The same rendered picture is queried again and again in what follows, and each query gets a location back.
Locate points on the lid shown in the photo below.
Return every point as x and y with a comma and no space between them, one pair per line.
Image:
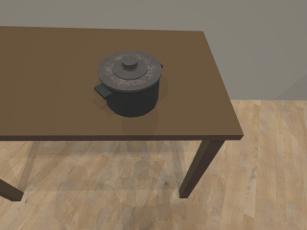
114,76

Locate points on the table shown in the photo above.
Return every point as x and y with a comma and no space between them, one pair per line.
47,80

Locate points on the pot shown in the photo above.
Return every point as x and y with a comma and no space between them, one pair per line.
134,104

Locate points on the knob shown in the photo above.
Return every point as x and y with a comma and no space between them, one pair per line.
129,62

